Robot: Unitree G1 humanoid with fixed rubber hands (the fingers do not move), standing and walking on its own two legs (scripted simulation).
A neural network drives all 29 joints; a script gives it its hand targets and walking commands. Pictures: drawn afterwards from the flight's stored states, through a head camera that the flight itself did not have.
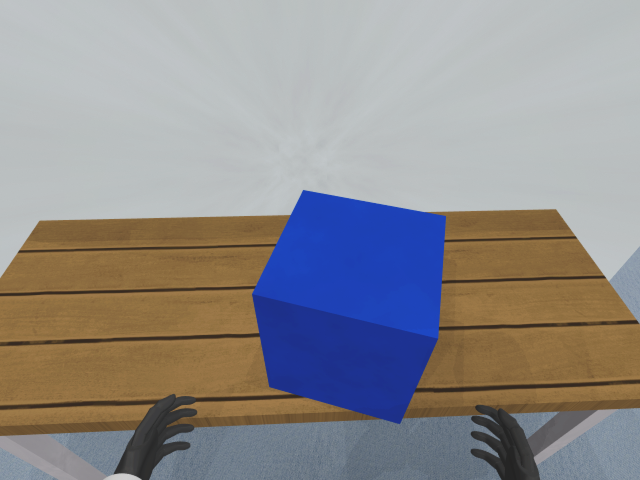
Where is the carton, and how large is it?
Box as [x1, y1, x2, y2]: [252, 190, 445, 423]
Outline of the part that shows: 303,190 252,293 269,386 399,423 437,339 445,216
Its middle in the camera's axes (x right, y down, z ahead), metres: +0.05 +0.11 +0.58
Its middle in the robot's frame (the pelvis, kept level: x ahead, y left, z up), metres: +0.37 +0.01 -0.01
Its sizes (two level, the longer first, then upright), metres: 0.210 0.200 0.250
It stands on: a table, 0.64 m high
